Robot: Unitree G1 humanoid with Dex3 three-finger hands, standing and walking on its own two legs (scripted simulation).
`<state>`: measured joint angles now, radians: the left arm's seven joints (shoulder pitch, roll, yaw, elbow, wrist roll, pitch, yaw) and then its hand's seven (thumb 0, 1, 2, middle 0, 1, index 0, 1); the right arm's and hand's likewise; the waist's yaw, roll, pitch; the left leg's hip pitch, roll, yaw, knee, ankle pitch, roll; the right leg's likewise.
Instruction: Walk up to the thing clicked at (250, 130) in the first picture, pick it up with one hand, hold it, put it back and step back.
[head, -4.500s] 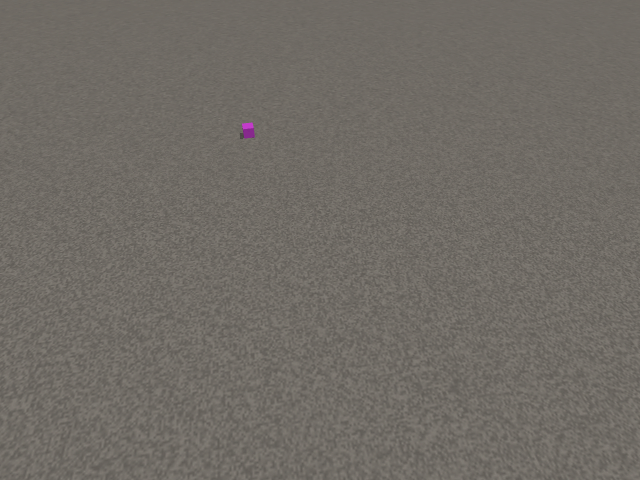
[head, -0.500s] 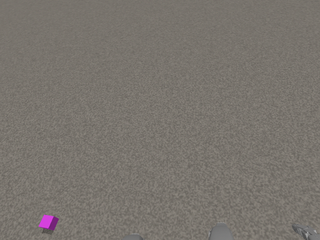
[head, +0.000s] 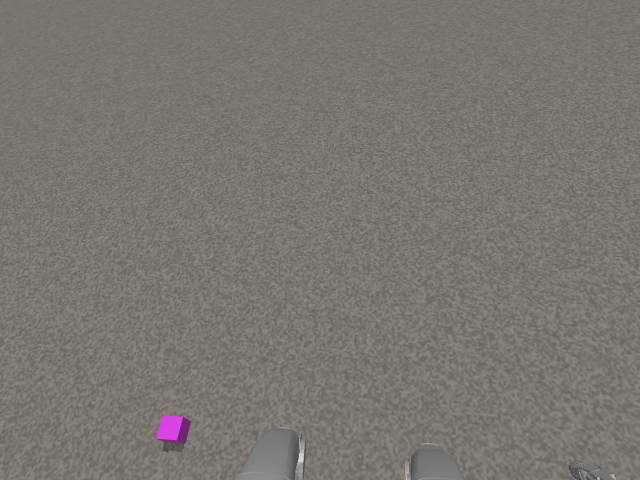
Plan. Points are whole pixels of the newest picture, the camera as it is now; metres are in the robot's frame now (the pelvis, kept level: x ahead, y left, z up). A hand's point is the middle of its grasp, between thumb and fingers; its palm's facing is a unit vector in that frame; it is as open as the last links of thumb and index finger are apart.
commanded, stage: walk up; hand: left
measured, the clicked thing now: (174, 429) +0.33 +0.50 -0.70
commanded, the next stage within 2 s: none
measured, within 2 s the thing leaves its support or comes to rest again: neither
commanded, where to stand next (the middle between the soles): -0.11 +0.36 m, yaw -11 degrees
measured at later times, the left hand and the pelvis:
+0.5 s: hand out of the picture -0.01 +0.51 -0.13, palm faces -0.14 -0.83 -0.54, open 7.4 cm; pelvis -0.10 +0.22 -0.01, yaw -5 degrees
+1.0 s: hand out of the picture -0.10 +0.74 -0.14, palm faces -0.12 -0.86 -0.50, open 7.4 cm; pelvis -0.19 +0.43 +0.00, yaw -8 degrees
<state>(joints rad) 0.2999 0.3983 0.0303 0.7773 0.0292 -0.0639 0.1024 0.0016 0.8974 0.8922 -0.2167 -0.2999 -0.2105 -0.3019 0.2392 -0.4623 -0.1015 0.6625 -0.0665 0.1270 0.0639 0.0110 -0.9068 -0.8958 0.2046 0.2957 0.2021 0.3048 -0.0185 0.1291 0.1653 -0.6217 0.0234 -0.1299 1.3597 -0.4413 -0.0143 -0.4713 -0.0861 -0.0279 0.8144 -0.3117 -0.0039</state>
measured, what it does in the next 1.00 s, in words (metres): steps to the left: left foot, then right foot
